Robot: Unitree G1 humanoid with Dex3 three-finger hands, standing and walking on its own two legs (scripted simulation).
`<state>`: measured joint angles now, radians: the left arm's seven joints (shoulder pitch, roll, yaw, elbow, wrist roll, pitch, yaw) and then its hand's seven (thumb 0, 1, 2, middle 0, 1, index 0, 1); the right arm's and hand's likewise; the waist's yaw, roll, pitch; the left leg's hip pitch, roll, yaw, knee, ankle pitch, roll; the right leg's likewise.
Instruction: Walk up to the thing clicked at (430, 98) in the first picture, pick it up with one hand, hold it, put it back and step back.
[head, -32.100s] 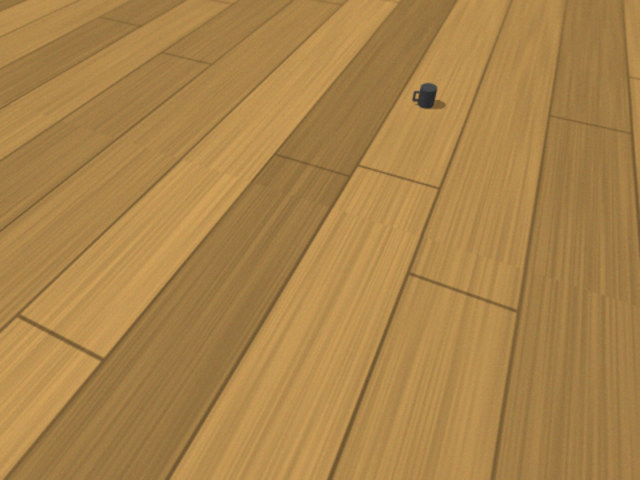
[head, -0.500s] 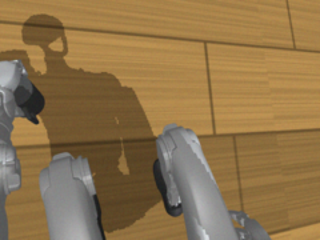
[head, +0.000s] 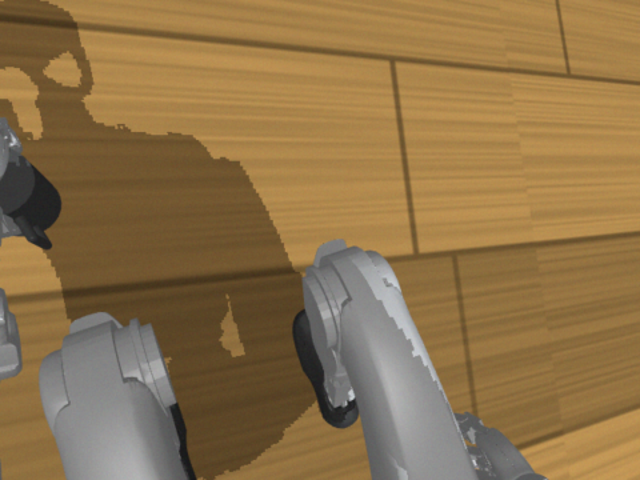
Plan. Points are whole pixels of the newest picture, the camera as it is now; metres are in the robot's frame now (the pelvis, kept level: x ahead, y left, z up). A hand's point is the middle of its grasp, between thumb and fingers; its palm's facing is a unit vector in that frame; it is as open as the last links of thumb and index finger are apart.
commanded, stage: rest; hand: left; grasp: from above
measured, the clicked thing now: (15, 205) +0.47 +0.25 -0.27
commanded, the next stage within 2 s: open in 0.22 s
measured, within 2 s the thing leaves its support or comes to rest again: rests again in 0.08 s
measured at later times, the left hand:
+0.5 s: hand out of the picture +0.48 +0.26 -0.22, palm faces -0.48 -0.09 -0.87, open 11.3 cm
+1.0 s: hand out of the picture +0.49 +0.27 -0.23, palm faces -0.46 -0.09 -0.88, open 13.3 cm
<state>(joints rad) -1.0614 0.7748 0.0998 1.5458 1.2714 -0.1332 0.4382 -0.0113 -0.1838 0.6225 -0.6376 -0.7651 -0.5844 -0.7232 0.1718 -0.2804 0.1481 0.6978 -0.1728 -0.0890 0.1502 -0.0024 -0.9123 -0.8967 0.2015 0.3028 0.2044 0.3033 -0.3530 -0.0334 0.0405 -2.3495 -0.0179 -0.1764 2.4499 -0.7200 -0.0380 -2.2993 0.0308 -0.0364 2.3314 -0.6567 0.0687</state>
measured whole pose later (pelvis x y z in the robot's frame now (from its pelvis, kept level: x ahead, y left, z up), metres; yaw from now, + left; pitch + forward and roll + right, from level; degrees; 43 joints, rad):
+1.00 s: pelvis +0.00 +0.01 -0.01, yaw -3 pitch +33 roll -12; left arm -1.13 0.87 0.07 1.68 1.27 -0.13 0.51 0.00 -0.47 0.98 -0.19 -1.08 -0.19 -1.07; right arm 0.18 -0.31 0.21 0.69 -0.20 -0.17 0.22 0.00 -0.90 -0.90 0.20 0.30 0.21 0.30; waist -0.39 -0.05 0.08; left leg -2.36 -0.01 -0.21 2.50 -0.72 -0.01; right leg -2.28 0.04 -0.07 2.34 -0.64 0.06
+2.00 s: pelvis +0.00 +0.00 +0.04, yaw +1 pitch +36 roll -9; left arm -1.08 0.77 0.00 1.29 1.15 -0.02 0.19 0.00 -0.56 1.01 -0.10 -1.03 -0.08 -1.03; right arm 0.18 -0.28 0.09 0.66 -0.10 0.01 0.16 0.00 -0.93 -0.91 0.20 0.30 0.20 0.30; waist -0.27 0.04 -0.08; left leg -2.26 -0.01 -0.15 2.33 -0.71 -0.02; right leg -2.20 0.01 -0.03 2.22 -0.66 0.06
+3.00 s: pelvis +0.00 +0.01 +0.08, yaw +3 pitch +37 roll -8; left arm -0.83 0.65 0.05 0.97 0.95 -0.02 0.05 0.00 0.11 0.86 -0.23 -0.56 -0.22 -0.56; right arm 0.23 -0.28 0.04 0.60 -0.04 0.09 0.10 0.00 -0.90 -0.90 0.20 0.30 0.20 0.30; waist -0.20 0.07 -0.15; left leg -2.15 -0.01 -0.12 2.19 -0.69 0.00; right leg -2.09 0.00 -0.01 2.09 -0.65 0.06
